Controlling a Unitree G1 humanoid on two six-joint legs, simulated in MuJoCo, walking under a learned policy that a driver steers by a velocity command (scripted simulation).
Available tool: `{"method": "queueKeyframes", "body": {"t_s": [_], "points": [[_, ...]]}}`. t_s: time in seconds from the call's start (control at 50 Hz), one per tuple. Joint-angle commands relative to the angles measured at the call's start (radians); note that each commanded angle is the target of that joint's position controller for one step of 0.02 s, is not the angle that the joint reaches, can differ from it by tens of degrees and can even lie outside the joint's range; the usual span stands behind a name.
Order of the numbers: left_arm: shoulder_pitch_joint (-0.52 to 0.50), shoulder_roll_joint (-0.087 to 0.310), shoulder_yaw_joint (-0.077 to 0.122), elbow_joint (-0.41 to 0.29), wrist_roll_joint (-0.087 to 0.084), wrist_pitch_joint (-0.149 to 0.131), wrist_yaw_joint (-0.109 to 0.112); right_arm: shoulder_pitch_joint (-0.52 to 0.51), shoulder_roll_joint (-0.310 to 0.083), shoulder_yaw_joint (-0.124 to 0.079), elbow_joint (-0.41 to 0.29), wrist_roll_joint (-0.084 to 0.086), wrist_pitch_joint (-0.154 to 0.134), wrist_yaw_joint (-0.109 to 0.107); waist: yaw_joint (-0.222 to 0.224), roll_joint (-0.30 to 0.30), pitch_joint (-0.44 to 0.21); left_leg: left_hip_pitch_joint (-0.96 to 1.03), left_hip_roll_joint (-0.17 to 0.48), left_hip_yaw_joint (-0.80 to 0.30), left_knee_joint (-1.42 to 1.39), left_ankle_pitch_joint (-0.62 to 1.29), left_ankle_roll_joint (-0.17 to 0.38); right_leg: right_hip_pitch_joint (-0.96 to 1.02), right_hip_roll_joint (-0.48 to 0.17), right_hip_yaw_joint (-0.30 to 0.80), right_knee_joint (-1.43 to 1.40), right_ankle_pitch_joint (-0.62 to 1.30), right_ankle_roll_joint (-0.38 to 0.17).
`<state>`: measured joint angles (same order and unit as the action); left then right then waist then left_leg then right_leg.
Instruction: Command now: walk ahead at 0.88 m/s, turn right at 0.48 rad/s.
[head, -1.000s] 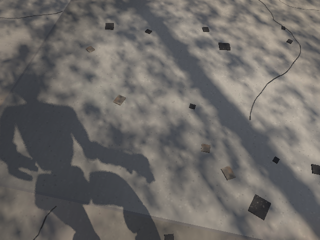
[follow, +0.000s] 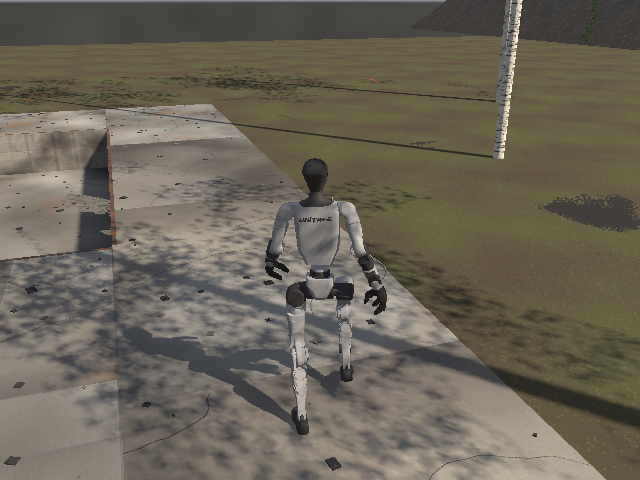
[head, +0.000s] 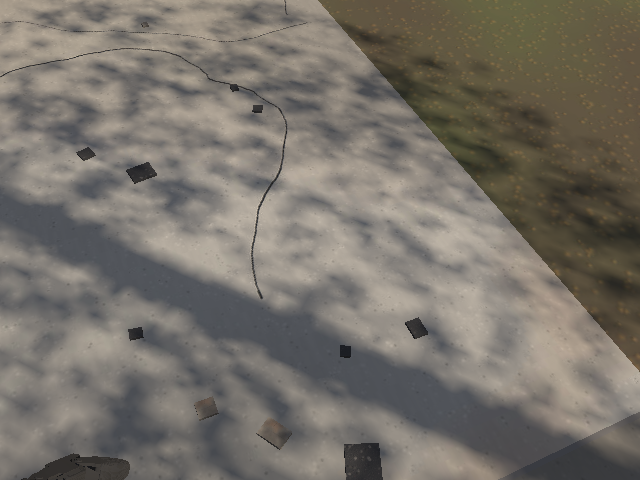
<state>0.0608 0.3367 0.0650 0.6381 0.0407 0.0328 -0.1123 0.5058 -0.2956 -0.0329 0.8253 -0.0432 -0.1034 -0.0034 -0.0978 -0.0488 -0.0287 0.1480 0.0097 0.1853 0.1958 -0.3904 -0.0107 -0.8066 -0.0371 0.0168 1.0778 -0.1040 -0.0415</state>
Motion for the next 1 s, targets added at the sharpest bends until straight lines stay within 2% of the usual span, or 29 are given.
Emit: {"method": "queueKeyframes", "body": {"t_s": [0.02,0.06,0.08,0.1,0.12,0.14,0.16,0.18,0.2,0.24,0.26,0.32,0.36,0.4,0.46,0.5,0.52,0.54,0.56,0.58,0.6,0.62,0.64,0.66,0.7,0.78,0.86,0.92,1.0], "points": [[-0.245,-0.005,-0.031,-0.135,0.0,-0.039,-0.007,0.052,-0.102,-0.012,0.01,-0.001,-0.016,-0.004,-0.013,0.123,0.245,-0.107,0.243,-0.107,-0.172,0.446,0.103,-0.043,0.035,-0.093,-0.221,-0.033,-0.051],[-0.225,-0.005,-0.041,-0.131,0.005,-0.046,0.009,0.045,-0.136,-0.01,0.053,0.01,-0.006,-0.01,0.036,0.149,0.203,-0.079,0.242,-0.04,-0.095,1.019,0.125,0.167,0.101,-0.189,-0.36,-0.137,-0.107],[-0.153,0.005,-0.037,-0.112,0.01,-0.049,0.023,0.055,-0.169,-0.012,0.08,0.014,0.003,-0.015,0.092,0.195,0.134,-0.058,0.264,-0.047,0.035,1.375,0.14,0.311,0.141,-0.215,-0.373,-0.18,-0.128],[0.026,0.04,-0.02,-0.066,0.012,-0.053,0.044,0.044,-0.206,-0.017,0.099,0.016,0.012,-0.02,0.193,0.232,0.024,-0.081,0.288,-0.061,0.25,1.549,0.144,0.522,0.16,-0.183,-0.375,-0.226,-0.148],[0.279,0.083,0.003,0.007,0.013,-0.065,0.066,-0.012,-0.23,-0.021,0.094,0.033,0.015,-0.02,0.334,0.233,-0.096,-0.232,0.267,-0.068,0.532,1.442,0.14,0.849,0.123,-0.093,-0.488,-0.151,-0.171],[0.424,0.189,0.034,0.06,0.029,-0.071,0.089,-0.023,-0.138,-0.003,0.053,0.032,0.007,-0.007,0.347,0.131,-0.241,-0.5,0.174,-0.096,0.893,0.752,0.14,1.161,-0.117,0.193,-0.524,-0.423,-0.163],[0.407,0.249,0.049,0.047,0.03,-0.081,0.095,0.043,-0.022,0.015,0.0,0.079,-0.004,0.014,0.237,-0.107,-0.422,-0.804,0.016,-0.217,1.234,-0.039,0.124,1.358,-0.413,0.714,-0.679,-0.695,-0.176],[0.377,0.208,0.047,0.056,0.02,-0.081,0.101,-0.103,-0.138,-0.017,-0.017,0.074,-0.005,0.009,0.279,0.042,-0.314,-0.866,0.034,-0.307,1.28,0.071,0.143,1.18,-0.384,0.69,-0.787,-0.627,-0.135],[0.318,0.146,0.029,0.088,0.021,-0.089,0.103,-0.143,-0.106,-0.017,-0.033,0.075,-0.003,0.012,0.22,0.041,-0.113,-0.891,0.072,-0.281,1.244,0.154,0.14,1.006,-0.341,0.497,-0.792,-0.478,-0.128],[0.236,0.057,0.009,0.112,0.01,-0.112,0.1,-0.1,-0.036,-0.01,0.008,0.05,0.026,0.026,0.122,0.035,0.04,-0.808,0.131,-0.27,1.138,0.19,0.124,0.757,-0.242,0.241,-0.869,-0.28,-0.08],[0.235,0.027,0.0,0.121,0.001,-0.12,0.103,-0.04,-0.004,-0.005,0.032,0.038,0.048,0.035,0.088,-0.012,0.052,-0.766,0.14,-0.261,1.13,0.197,0.112,0.695,-0.233,0.169,-0.896,-0.258,-0.073],[0.249,-0.029,-0.011,0.167,-0.027,-0.145,0.098,-0.121,0.02,-0.015,0.017,0.032,0.087,0.05,0.06,-0.009,0.139,-0.872,0.15,-0.236,1.125,0.244,0.103,0.67,-0.172,-0.034,-0.952,-0.069,-0.01],[0.255,-0.046,-0.017,0.183,-0.024,-0.16,0.091,-0.231,0.037,-0.007,-0.035,0.037,0.09,0.057,0.056,-0.043,0.189,-0.894,0.133,-0.182,1.04,0.338,0.104,0.624,-0.127,-0.172,-0.977,0.139,0.02],[0.242,-0.065,-0.027,0.191,-0.021,-0.167,0.099,-0.301,0.047,0.002,-0.067,0.033,0.08,0.06,0.042,-0.039,0.223,-0.855,0.081,-0.091,0.896,0.426,0.106,0.6,-0.085,-0.28,-0.938,0.542,0.024],[0.243,0.015,-0.019,0.19,-0.04,-0.177,0.139,-0.307,0.041,0.012,-0.073,0.017,0.062,0.086,0.024,0.006,0.165,-0.624,-0.026,0.042,0.543,0.582,0.117,0.642,-0.094,-0.331,-0.802,0.858,0.036],[0.209,0.106,0.005,0.166,-0.052,-0.169,0.161,-0.117,-0.022,-0.012,-0.016,0.012,0.073,0.084,-0.062,-0.042,0.02,-0.365,-0.109,0.047,0.5,0.562,0.14,0.68,-0.136,-0.303,-0.555,1.061,0.055],[0.165,0.134,0.015,0.15,-0.054,-0.154,0.161,0.066,-0.079,-0.038,0.029,0.005,0.081,0.069,-0.151,-0.049,-0.078,-0.169,-0.129,-0.001,0.509,0.521,0.172,0.64,-0.159,-0.275,-0.317,1.063,0.061],[0.11,0.124,0.021,0.14,-0.068,-0.137,0.15,0.209,-0.135,-0.068,0.066,0.012,0.085,0.043,-0.231,0.013,-0.127,-0.025,-0.085,-0.09,0.422,0.589,0.234,0.571,-0.116,-0.263,0.049,0.746,0.07],[0.072,0.037,0.01,0.149,-0.067,-0.126,0.124,0.12,-0.17,-0.088,0.054,0.046,0.088,0.011,-0.198,0.212,-0.01,-0.012,-0.019,-0.2,0.281,0.797,0.265,0.386,0.109,-0.259,0.43,-0.355,0.078],[0.307,-0.06,-0.022,0.075,-0.04,-0.12,0.136,0.009,-0.28,-0.093,0.014,0.013,0.08,0.017,0.048,0.222,-0.094,0.088,0.186,-0.521,0.46,1.637,0.392,0.192,0.117,-0.122,0.691,-0.491,0.111],[0.347,-0.026,-0.034,0.042,-0.032,-0.119,0.144,-0.031,-0.299,-0.112,-0.043,0.017,0.08,0.02,0.023,0.153,-0.357,0.238,0.313,-0.802,0.308,1.336,0.534,0.114,0.108,0.06,0.72,-0.425,0.103],[0.329,0.018,-0.037,0.047,-0.018,-0.116,0.146,-0.133,-0.24,-0.106,-0.083,0.031,0.091,0.005,0.068,0.032,-0.254,0.062,0.285,-0.866,0.189,0.92,0.51,0.103,0.065,0.082,0.621,-0.377,0.086],[0.249,0.044,-0.028,0.038,0.002,-0.106,0.145,-0.191,-0.161,-0.083,-0.092,0.04,0.095,-0.003,0.092,-0.056,-0.123,-0.092,0.226,-0.808,0.133,0.683,0.46,0.104,0.027,0.089,0.504,-0.363,0.086],[0.215,0.044,-0.027,0.032,0.013,-0.091,0.147,-0.214,-0.134,-0.072,-0.092,0.044,0.092,-0.005,0.113,-0.084,-0.049,-0.215,0.191,-0.744,0.114,0.717,0.424,0.137,0.008,0.084,0.422,-0.357,0.095],[0.184,0.041,-0.029,0.016,0.017,-0.041,0.155,-0.197,-0.129,-0.067,-0.079,0.046,0.082,-0.003,0.127,-0.094,-0.009,-0.402,0.132,-0.626,0.119,0.885,0.373,0.256,-0.025,0.072,0.252,-0.34,0.123],[0.123,0.006,-0.043,-0.026,-0.003,-0.02,0.157,-0.185,-0.172,-0.086,-0.092,0.034,0.084,-0.002,0.105,-0.012,-0.102,-0.385,0.038,-0.561,0.194,0.967,0.282,0.267,-0.024,0.064,0.057,-0.204,0.134],[0.014,0.022,-0.042,-0.068,-0.006,0.001,0.157,-0.174,-0.181,-0.098,-0.115,0.046,0.119,-0.011,0.058,0.086,-0.091,-0.323,-0.007,-0.653,0.193,0.61,0.192,0.19,0.007,0.099,-0.062,-0.123,0.126],[-0.046,0.037,-0.041,-0.081,-0.012,-0.004,0.158,-0.161,-0.187,-0.106,-0.128,0.037,0.134,-0.011,0.031,0.135,-0.041,-0.267,-0.005,-0.743,0.191,0.456,0.19,0.15,0.036,0.13,-0.158,-0.144,0.112],[-0.096,0.052,-0.044,-0.077,-0.01,-0.042,0.133,-0.18,-0.187,-0.106,-0.158,0.01,0.124,0.02,0.003,0.189,0.007,-0.315,-0.001,-0.885,0.111,-0.178,0.239,0.235,0.065,0.147,-0.352,-0.196,0.088]]}}
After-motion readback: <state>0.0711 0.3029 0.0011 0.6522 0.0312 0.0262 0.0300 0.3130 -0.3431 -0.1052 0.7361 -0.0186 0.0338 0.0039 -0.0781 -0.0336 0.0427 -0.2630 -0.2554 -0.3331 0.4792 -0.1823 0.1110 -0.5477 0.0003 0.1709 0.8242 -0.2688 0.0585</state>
